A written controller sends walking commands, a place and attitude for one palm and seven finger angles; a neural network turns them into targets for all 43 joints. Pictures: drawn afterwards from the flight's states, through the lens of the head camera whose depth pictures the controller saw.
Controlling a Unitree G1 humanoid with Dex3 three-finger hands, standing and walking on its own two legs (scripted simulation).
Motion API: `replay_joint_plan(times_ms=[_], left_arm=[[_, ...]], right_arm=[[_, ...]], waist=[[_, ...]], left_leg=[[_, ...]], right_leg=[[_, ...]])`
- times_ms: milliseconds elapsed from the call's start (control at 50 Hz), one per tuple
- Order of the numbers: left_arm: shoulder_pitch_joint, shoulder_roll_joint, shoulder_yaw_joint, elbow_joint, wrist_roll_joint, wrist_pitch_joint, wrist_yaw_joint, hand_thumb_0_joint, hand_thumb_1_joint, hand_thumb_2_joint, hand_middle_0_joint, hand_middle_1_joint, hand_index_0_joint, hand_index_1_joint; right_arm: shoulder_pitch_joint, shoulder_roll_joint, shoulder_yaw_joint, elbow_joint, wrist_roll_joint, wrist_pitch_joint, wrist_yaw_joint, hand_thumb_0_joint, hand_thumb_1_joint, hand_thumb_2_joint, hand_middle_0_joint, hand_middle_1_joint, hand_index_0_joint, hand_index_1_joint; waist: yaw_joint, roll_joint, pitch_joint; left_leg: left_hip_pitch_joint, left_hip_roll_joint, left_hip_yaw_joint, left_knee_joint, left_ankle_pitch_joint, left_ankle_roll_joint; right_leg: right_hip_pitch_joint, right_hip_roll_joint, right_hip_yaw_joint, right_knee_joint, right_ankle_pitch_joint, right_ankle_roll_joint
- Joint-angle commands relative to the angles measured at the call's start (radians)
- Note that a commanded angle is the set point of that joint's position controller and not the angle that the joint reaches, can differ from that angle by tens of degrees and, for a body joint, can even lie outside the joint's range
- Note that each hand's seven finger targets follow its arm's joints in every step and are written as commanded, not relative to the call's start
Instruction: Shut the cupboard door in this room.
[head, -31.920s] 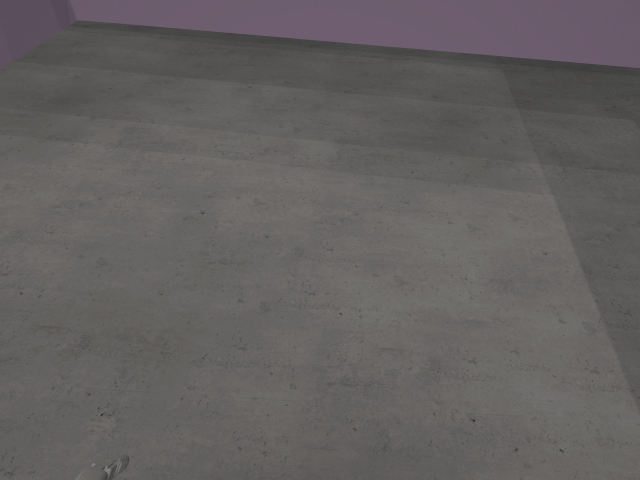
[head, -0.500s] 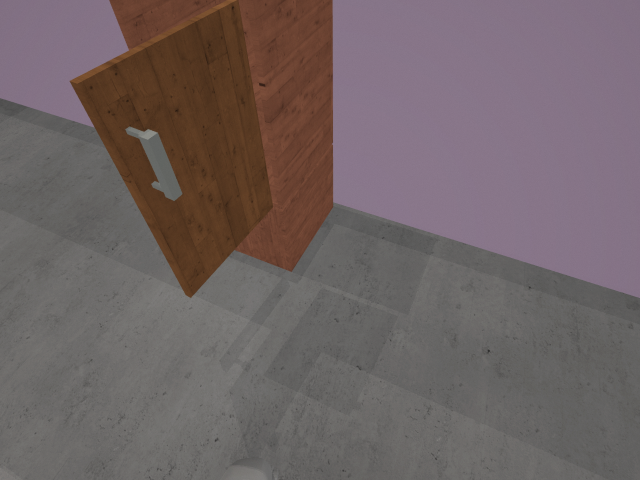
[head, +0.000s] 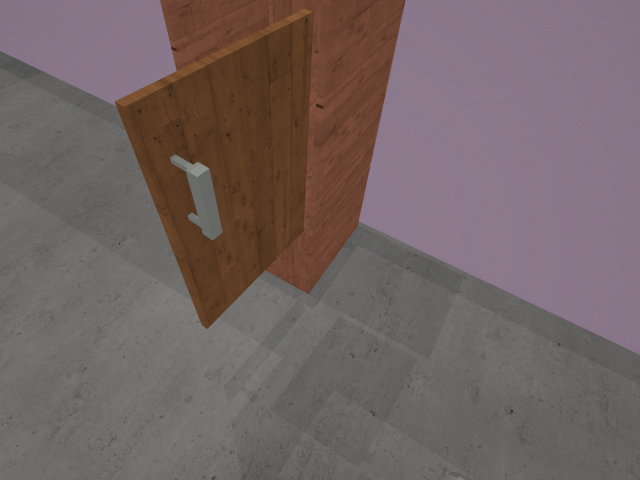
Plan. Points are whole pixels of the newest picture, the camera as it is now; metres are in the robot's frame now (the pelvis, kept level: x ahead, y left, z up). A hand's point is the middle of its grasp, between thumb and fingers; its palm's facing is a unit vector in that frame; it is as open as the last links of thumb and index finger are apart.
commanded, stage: come to a stop and stand still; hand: left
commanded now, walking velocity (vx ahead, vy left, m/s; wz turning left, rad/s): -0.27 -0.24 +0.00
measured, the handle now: (196, 198) +0.48 +0.25 +0.03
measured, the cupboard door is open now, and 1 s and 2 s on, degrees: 86 86 86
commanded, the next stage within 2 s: look again from close up in 0.82 s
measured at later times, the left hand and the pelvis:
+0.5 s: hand out of the picture +0.07 +0.13 -0.16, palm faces -0.02 -0.96 -0.29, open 7.4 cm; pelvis -0.03 -0.07 -0.02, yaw +0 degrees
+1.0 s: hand out of the picture +0.04 +0.17 -0.16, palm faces +0.00 -0.95 -0.32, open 7.4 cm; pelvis -0.03 -0.07 -0.01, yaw +1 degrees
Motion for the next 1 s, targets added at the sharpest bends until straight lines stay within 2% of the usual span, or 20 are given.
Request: replay_joint_plan(times_ms=[0, 120, 240, 260, 280, 300, 320, 340, 360, 380, 420, 440, 460, 480, 520, 560, 620, 660, 720, 980], left_arm=[[0.065, 0.083, 0.029, -0.049, 0.01, 0.028, 0.006, 0.0, 0.9, 0.9, -0.2, -0.3, -0.2, -0.3], [0.0, 0.114, 0.066, -0.138, 0.015, 0.07, -0.008, 0.0, 0.9, 0.9, -0.2, -0.3, -0.2, -0.3], [-0.105, 0.111, 0.051, -0.198, 0.013, 0.061, -0.018, 0.0, 0.9, 0.9, -0.2, -0.3, -0.2, -0.3], [-0.112, 0.236, 0.034, -0.298, 0.023, 0.049, -0.02, 0.0, 0.9, 0.9, -0.2, -0.3, -0.2, -0.3], [-0.063, 0.15, 0.035, -0.291, 0.015, 0.047, -0.025, 0.0, 0.9, 0.9, -0.2, -0.3, -0.2, -0.3], [-0.059, 0.142, 0.039, -0.276, 0.024, 0.035, -0.022, 0.0, 0.9, 0.9, -0.2, -0.3, -0.2, -0.3], [-0.069, 0.206, 0.044, -0.286, 0.026, 0.028, -0.016, 0.0, 0.9, 0.9, -0.2, -0.3, -0.2, -0.3], [-0.104, 0.265, 0.054, -0.31, 0.033, 0.022, -0.009, 0.0, 0.9, 0.9, -0.2, -0.3, -0.2, -0.3], [-0.162, 0.321, 0.062, -0.339, 0.035, 0.01, -0.007, 0.0, 0.9, 0.9, -0.2, -0.3, -0.2, -0.3], [-0.198, 0.342, 0.065, -0.355, 0.041, 0.011, -0.008, 0.0, 0.9, 0.9, -0.2, -0.3, -0.2, -0.3], [-0.236, 0.361, 0.082, -0.362, 0.032, -0.003, -0.006, 0.0, 0.9, 0.9, -0.2, -0.3, -0.2, -0.3], [-0.253, 0.355, 0.079, -0.364, 0.026, -0.006, -0.006, 0.0, 0.9, 0.9, -0.2, -0.3, -0.2, -0.3], [-0.271, 0.348, 0.075, -0.369, 0.023, -0.007, -0.008, 0.0, 0.9, 0.9, -0.2, -0.3, -0.2, -0.3], [-0.255, 0.328, 0.072, -0.368, 0.02, 0.0, -0.011, 0.0, 0.9, 0.9, -0.2, -0.3, -0.2, -0.3], [-0.224, 0.311, 0.065, -0.362, 0.016, 0.008, -0.014, 0.0, 0.9, 0.9, -0.2, -0.3, -0.2, -0.3], [-0.191, 0.349, 0.073, -0.349, 0.019, -0.001, -0.015, 0.0, 0.9, 0.9, -0.2, -0.3, -0.2, -0.3], [-0.235, 0.375, 0.073, -0.347, 0.017, -0.008, -0.017, 0.0, 0.9, 0.9, -0.2, -0.3, -0.2, -0.3], [-0.267, 0.367, 0.067, -0.353, 0.019, -0.009, -0.017, 0.0, 0.9, 0.9, -0.2, -0.3, -0.2, -0.3], [-0.248, 0.361, 0.059, -0.334, 0.013, -0.009, -0.023, 0.0, 0.9, 0.9, -0.2, -0.3, -0.2, -0.3], [-0.199, 0.37, 0.036, -0.23, 0.005, -0.019, -0.024, 0.0, 0.9, 0.9, -0.2, -0.3, -0.2, -0.3]], right_arm=[[0.145, -0.187, -0.05, 0.023, -0.004, 0.036, -0.022, 0.0, -0.9, -0.9, 0.2, 0.3, 0.2, 0.3], [0.082, -0.205, -0.07, -0.028, -0.012, 0.049, -0.02, 0.0, -0.9, -0.9, 0.2, 0.3, 0.2, 0.3], [0.101, -0.213, -0.082, -0.032, -0.024, 0.054, 0.0, 0.0, -0.9, -0.9, 0.2, 0.3, 0.2, 0.3], [0.053, -0.352, -0.092, -0.127, -0.028, 0.055, -0.008, 0.0, -0.9, -0.9, 0.2, 0.3, 0.2, 0.3], [0.013, -0.331, -0.103, -0.154, -0.033, 0.044, 0.002, 0.0, -0.9, -0.9, 0.2, 0.3, 0.2, 0.3], [0.077, -0.27, -0.096, -0.136, -0.035, 0.048, 0.007, 0.0, -0.9, -0.9, 0.2, 0.3, 0.2, 0.3], [0.13, -0.227, -0.085, -0.137, -0.022, 0.059, 0.009, 0.0, -0.9, -0.9, 0.2, 0.3, 0.2, 0.3], [0.143, -0.171, -0.071, -0.158, -0.019, 0.065, 0.014, 0.0, -0.9, -0.9, 0.2, 0.3, 0.2, 0.3], [0.121, -0.189, -0.07, -0.18, -0.022, 0.071, 0.017, 0.0, -0.9, -0.9, 0.2, 0.3, 0.2, 0.3], [0.128, -0.194, -0.077, -0.191, -0.022, 0.069, 0.023, 0.0, -0.9, -0.9, 0.2, 0.3, 0.2, 0.3], [0.166, -0.26, -0.083, -0.177, -0.025, 0.05, 0.013, 0.0, -0.9, -0.9, 0.2, 0.3, 0.2, 0.3], [0.174, -0.29, -0.089, -0.176, -0.022, 0.043, 0.011, 0.0, -0.9, -0.9, 0.2, 0.3, 0.2, 0.3], [0.196, -0.3, -0.088, -0.172, -0.022, 0.036, 0.014, 0.0, -0.9, -0.9, 0.2, 0.3, 0.2, 0.3], [0.196, -0.309, -0.085, -0.167, -0.023, 0.032, 0.016, 0.0, -0.9, -0.9, 0.2, 0.3, 0.2, 0.3], [0.151, -0.341, -0.083, -0.172, -0.032, 0.037, 0.021, 0.0, -0.9, -0.9, 0.2, 0.3, 0.2, 0.3], [0.124, -0.354, -0.083, -0.178, -0.031, 0.044, 0.025, 0.0, -0.9, -0.9, 0.2, 0.3, 0.2, 0.3], [0.177, -0.325, -0.071, -0.156, -0.027, 0.045, 0.025, 0.0, -0.9, -0.9, 0.2, 0.3, 0.2, 0.3], [0.204, -0.326, -0.067, -0.142, -0.027, 0.04, 0.026, 0.0, -0.9, -0.9, 0.2, 0.3, 0.2, 0.3], [0.174, -0.358, -0.058, -0.136, -0.029, 0.031, 0.029, 0.0, -0.9, -0.9, 0.2, 0.3, 0.2, 0.3], [0.109, -0.379, -0.036, -0.061, -0.014, 0.024, 0.032, 0.0, -0.9, -0.9, 0.2, 0.3, 0.2, 0.3]], waist=[[-0.06, 0.115, -0.096], [-0.042, 0.178, -0.103], [-0.069, 0.27, -0.108], [-0.039, 0.207, -0.151], [-0.019, 0.175, -0.239], [-0.044, 0.163, -0.247], [-0.057, 0.055, -0.209], [-0.076, -0.128, -0.152], [-0.074, -0.106, -0.134], [-0.094, -0.042, -0.112], [-0.102, -0.256, -0.141], [-0.107, -0.253, -0.132], [-0.119, -0.197, -0.124], [-0.111, -0.065, -0.091], [-0.079, 0.103, 0.019], [-0.055, 0.069, 0.051], [-0.091, -0.075, -0.004], [-0.106, -0.045, -0.036], [-0.081, 0.041, -0.046], [-0.063, 0.048, -0.091]], left_leg=[[0.144, 0.335, -0.216, -0.151, 0.888, 0.108], [0.058, 0.318, -0.172, -0.171, 0.601, 0.112], [0.065, 0.278, -0.189, -0.194, 0.302, 0.098], [0.039, 0.297, -0.237, -0.172, 0.236, 0.075], [-0.021, 0.284, -0.199, -0.063, 0.058, 0.039], [-0.021, 0.201, -0.194, 0.014, 0.061, 0.008], [-0.094, 0.118, -0.129, 0.104, -0.033, -0.018], [-0.201, 0.015, -0.055, 0.208, -0.18, -0.055], [-0.188, 0.011, -0.099, 0.277, -0.255, -0.047], [-0.148, 0.0, -0.102, 0.281, -0.249, -0.043], [-0.162, 0.002, -0.112, 0.219, -0.116, -0.031], [-0.115, 0.007, -0.131, 0.19, -0.068, -0.026], [-0.061, 0.019, -0.148, 0.134, 0.0, -0.02], [-0.047, 0.037, -0.191, 0.081, -0.001, -0.013], [-0.175, 0.091, -0.306, -0.069, -0.239, 0.002], [-0.254, 0.057, -0.282, -0.051, -0.295, -0.011], [-0.094, 0.018, -0.178, 0.113, -0.12, -0.028], [-0.038, 0.019, -0.193, 0.09, -0.086, -0.025], [-0.1, 0.045, -0.268, -0.034, -0.109, -0.014], [-0.018, 0.063, -0.261, -0.078, 0.075, -0.033]], right_leg=[[-0.106, -0.004, 0.044, 0.125, 0.069, 0.014], [-0.208, 0.029, 0.091, 0.344, 0.148, 0.024], [-0.142, 0.021, 0.04, 0.054, 0.109, 0.014], [-0.064, -0.001, 0.042, -0.128, 0.097, -0.011], [-0.006, 0.011, 0.032, -0.235, 0.199, -0.026], [0.037, 0.049, 0.007, -0.371, 0.285, -0.033], [0.071, -0.018, 0.092, -0.445, 0.325, -0.067], [0.041, -0.134, 0.253, -0.505, 0.287, -0.128], [-0.006, -0.194, 0.269, -0.524, 0.275, -0.176], [-0.068, -0.178, 0.227, -0.513, 0.204, -0.188], [-0.015, -0.112, 0.188, -0.419, 0.394, -0.165], [-0.036, -0.111, 0.167, -0.407, 0.375, -0.158], [-0.067, -0.083, 0.131, -0.382, 0.316, -0.141], [-0.119, -0.05, 0.119, -0.365, 0.191, -0.119], [-0.125, 0.011, 0.091, -0.362, -0.002, -0.087], [-0.07, -0.004, 0.126, -0.416, -0.044, -0.094], [-0.158, -0.105, 0.22, -0.549, -0.12, -0.129], [-0.158, -0.084, 0.19, -0.525, -0.066, -0.125], [-0.061, -0.028, 0.136, -0.457, 0.018, -0.099], [0.052, -0.03, 0.116, -0.479, 0.231, -0.075]])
